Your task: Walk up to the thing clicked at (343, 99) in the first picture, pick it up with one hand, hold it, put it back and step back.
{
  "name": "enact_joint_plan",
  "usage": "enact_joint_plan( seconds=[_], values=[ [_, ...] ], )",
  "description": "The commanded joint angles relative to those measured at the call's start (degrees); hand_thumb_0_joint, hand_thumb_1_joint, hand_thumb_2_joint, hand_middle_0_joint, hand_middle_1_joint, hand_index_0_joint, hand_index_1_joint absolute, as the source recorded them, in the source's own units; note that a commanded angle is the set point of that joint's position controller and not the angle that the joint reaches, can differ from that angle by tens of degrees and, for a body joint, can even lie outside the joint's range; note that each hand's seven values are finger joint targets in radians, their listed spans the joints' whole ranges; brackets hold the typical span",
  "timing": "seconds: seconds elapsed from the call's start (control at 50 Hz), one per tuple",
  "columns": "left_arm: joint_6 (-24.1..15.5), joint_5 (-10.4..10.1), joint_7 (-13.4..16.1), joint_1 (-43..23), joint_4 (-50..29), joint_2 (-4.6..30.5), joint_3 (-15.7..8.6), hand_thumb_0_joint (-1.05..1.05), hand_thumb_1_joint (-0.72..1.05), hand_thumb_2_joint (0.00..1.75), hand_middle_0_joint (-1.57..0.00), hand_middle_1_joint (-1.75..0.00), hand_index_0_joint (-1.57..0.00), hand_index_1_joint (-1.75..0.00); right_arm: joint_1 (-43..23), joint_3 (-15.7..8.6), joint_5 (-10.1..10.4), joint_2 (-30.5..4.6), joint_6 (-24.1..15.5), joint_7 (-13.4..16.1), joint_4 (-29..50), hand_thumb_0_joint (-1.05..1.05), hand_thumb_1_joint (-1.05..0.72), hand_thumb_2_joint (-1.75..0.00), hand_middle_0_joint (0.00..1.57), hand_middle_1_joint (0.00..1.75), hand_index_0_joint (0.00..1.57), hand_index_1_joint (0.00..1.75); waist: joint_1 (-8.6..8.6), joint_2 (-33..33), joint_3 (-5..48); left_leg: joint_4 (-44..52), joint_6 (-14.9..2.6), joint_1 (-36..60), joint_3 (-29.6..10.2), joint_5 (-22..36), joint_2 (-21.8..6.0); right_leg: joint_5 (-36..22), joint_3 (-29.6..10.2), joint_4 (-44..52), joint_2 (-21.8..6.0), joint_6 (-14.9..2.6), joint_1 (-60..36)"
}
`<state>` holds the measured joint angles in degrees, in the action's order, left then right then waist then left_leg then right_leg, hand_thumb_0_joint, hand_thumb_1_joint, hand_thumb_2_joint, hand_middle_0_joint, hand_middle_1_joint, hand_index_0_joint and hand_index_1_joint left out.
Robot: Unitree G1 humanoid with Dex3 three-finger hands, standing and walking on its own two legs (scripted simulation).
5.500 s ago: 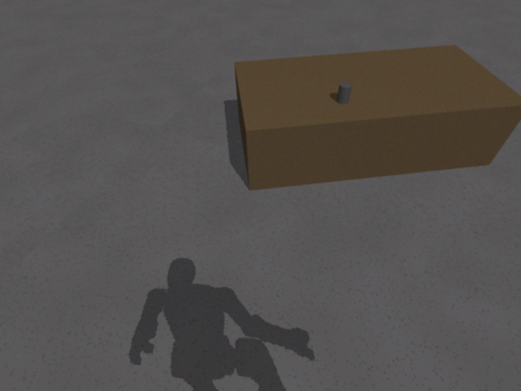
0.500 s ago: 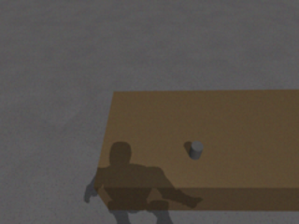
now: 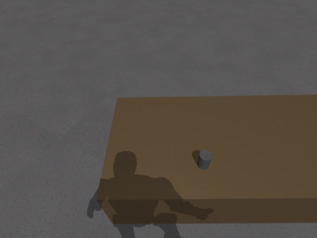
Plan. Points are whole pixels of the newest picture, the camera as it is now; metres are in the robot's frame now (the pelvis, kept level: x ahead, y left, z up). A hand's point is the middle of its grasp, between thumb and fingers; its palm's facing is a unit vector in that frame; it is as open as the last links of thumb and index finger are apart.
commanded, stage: stand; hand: right
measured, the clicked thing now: (204, 159) +0.54 -0.20 -0.35
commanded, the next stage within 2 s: go down in 1.84 s
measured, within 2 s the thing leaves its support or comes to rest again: neither
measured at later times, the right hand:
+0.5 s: hand out of the picture +0.07 -0.27 -0.16, palm faces -0.02 +0.94 -0.33, open 7.4 cm
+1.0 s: hand out of the picture +0.07 -0.27 -0.16, palm faces -0.02 +0.94 -0.33, open 7.4 cm
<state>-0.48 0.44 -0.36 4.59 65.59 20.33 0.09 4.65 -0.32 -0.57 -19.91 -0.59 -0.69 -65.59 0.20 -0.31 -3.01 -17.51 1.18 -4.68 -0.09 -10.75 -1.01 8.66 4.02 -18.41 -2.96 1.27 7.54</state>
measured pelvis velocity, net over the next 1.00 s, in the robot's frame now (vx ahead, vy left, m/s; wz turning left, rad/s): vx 0.00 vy -0.02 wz -0.02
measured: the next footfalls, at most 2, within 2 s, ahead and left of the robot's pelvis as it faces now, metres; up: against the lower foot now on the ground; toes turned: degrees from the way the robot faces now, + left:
none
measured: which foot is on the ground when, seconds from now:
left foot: down 0.00-1.00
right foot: down 0.00-1.00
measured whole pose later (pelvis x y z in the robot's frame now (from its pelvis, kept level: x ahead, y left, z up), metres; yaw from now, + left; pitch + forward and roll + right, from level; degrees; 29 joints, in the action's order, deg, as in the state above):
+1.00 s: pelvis +0.00 -0.02 +0.00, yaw -1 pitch -2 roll +0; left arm -0.5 0.4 -0.5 5.6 64.9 20.6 0.3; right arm 6.7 0.1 -0.7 -20.2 -0.5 -0.7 -65.2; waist 0.0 0.3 -2.7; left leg -17.4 2.6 -4.4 0.3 -11.0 -2.7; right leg 9.3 3.7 -19.3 -1.2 -0.2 8.1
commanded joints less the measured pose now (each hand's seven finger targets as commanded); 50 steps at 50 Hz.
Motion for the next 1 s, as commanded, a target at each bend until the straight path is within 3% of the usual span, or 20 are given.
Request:
enact_joint_plan(
  seconds=[0.0,0.16,0.38,0.48,0.64,0.7,0.92,0.98],
  values=[
    [-1.4,0.1,0.6,-2.4,-3.5,12.1,-2.3,0.00,0.90,0.90,-0.20,-0.30,-0.20,-0.30,-2.4,-2.3,0.0,-12.3,-0.9,0.9,3.4,0.00,-0.90,-0.90,0.20,0.30,0.20,0.30,0.09,0.5,5.3,3.1,-1.30,-2.1,-4.4,7.6,-6.6,-4.3,-5.5,2.7,-5.8,-1.88,-3.2],
    [-1.5,0.0,0.7,-1.5,-3.6,12.3,-2.3,0.00,0.90,0.90,-0.20,-0.30,-0.20,-0.30,-1.9,-2.1,0.0,-12.2,-0.9,0.8,3.4,0.00,-0.90,-0.90,0.20,0.30,0.20,0.30,0.10,0.4,5.7,2.4,-1.27,-1.4,-4.1,8.1,-6.4,-6.4,-5.7,2.8,-5.7,-1.88,-2.7],
    [-1.3,0.1,0.7,-1.0,-3.5,12.6,-2.3,0.00,0.90,0.90,-0.20,-0.30,-0.20,-0.30,-1.0,-2.0,-0.1,-12.1,-0.6,0.8,3.4,0.00,-0.90,-0.90,0.20,0.30,0.20,0.30,-0.20,-0.1,3.7,2.7,-1.36,-3.1,-4.2,4.3,-6.3,-1.8,-6.1,3.6,-5.5,-1.97,-2.0],
    [-1.4,0.1,0.7,-0.6,-3.6,12.6,-2.4,0.00,0.90,0.90,-0.20,-0.30,-0.20,-0.30,-1.0,-2.0,-0.1,-12.3,-0.8,0.8,3.6,0.00,-0.90,-0.90,0.20,0.30,0.20,0.30,-0.36,0.8,4.2,2.5,-1.27,-2.3,-4.2,5.8,-6.6,-3.8,-6.1,3.0,-5.4,-2.14,-2.0],
    [-1.2,0.0,0.5,-1.0,-3.9,13.0,-2.5,0.00,0.90,0.90,-0.20,-0.30,-0.20,-0.30,-0.2,-1.8,-0.2,-12.1,-0.9,0.9,3.5,0.00,-0.90,-0.90,0.20,0.30,0.20,0.30,-0.31,0.8,4.2,3.1,-1.21,-2.6,-4.1,4.1,-6.8,-1.9,-6.6,2.7,-5.3,-2.36,-1.6],
    [-1.2,0.0,0.6,-1.4,-4.0,12.8,-2.4,0.00,0.90,0.90,-0.20,-0.30,-0.20,-0.30,-0.3,-1.8,-0.1,-12.2,-0.9,1.0,3.7,0.00,-0.90,-0.90,0.20,0.30,0.20,0.30,-0.27,0.4,5.0,2.7,-1.33,-1.8,-3.9,6.7,-7.1,-5.4,-6.7,2.3,-5.5,-2.50,-2.3],
    [-1.3,-0.1,0.6,-0.9,-3.8,12.9,-2.4,0.00,0.90,0.90,-0.20,-0.30,-0.20,-0.30,-0.1,-1.6,-0.1,-12.2,-0.9,1.0,3.6,0.00,-0.90,-0.90,0.20,0.30,0.20,0.30,-0.40,0.3,4.2,3.3,-1.13,-1.4,-3.5,6.0,-7.1,-4.7,-6.7,2.5,-5.2,-2.36,-1.6],
    [-1.4,0.1,0.6,-1.1,-4.0,12.5,-2.2,0.00,0.90,0.90,-0.20,-0.30,-0.20,-0.30,-0.2,-1.8,-0.1,-12.5,-1.0,1.0,3.9,0.00,-0.90,-0.90,0.20,0.30,0.20,0.30,-0.24,0.4,5.7,2.4,-1.29,-0.7,-3.2,8.0,-7.3,-8.2,-6.7,2.1,-5.5,-2.42,-2.6]
  ],
)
